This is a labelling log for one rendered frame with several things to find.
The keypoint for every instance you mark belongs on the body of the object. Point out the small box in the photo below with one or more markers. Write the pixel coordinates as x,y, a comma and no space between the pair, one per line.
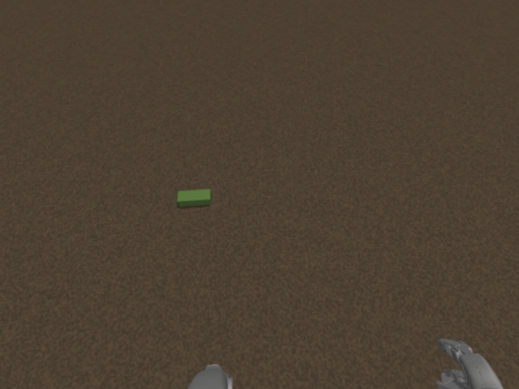
194,197

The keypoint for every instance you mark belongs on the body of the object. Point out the right robot hand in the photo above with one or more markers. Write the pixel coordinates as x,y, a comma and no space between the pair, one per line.
476,372

